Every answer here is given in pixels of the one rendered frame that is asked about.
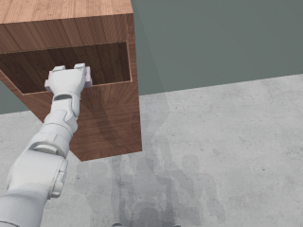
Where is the robot left hand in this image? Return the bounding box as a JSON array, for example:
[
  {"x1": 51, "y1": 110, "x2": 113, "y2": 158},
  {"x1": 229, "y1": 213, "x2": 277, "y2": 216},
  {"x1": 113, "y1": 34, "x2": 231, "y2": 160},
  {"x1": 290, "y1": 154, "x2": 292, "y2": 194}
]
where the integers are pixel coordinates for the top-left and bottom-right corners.
[{"x1": 48, "y1": 63, "x2": 87, "y2": 100}]

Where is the cabinet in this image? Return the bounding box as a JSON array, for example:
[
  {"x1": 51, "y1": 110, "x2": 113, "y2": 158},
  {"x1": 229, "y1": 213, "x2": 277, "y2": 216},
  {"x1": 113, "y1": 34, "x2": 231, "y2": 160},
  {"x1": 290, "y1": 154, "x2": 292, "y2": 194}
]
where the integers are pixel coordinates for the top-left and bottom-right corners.
[{"x1": 0, "y1": 0, "x2": 143, "y2": 162}]

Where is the left robot forearm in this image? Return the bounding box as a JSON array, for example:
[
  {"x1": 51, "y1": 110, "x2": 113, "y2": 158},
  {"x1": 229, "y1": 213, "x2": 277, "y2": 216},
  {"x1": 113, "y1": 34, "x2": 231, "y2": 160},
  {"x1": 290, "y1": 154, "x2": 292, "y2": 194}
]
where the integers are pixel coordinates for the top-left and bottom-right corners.
[{"x1": 6, "y1": 91, "x2": 80, "y2": 191}]

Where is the handle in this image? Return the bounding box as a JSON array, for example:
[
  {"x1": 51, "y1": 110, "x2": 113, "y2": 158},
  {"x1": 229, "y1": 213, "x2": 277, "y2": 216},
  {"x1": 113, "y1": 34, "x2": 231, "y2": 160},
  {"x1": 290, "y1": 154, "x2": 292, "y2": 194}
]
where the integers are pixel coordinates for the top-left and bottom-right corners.
[{"x1": 45, "y1": 66, "x2": 93, "y2": 93}]

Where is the drawer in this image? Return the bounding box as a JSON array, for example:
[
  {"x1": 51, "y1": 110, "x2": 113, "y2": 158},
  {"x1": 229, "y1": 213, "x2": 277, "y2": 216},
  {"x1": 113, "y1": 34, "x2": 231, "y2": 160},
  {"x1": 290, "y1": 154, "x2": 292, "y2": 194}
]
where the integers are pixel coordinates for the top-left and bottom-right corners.
[{"x1": 0, "y1": 40, "x2": 131, "y2": 94}]

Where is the robot left upper arm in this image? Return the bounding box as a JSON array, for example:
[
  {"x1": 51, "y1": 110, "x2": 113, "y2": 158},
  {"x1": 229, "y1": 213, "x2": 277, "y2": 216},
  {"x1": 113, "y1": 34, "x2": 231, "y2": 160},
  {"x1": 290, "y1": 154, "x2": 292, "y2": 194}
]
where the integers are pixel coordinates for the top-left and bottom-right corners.
[{"x1": 0, "y1": 149, "x2": 68, "y2": 227}]

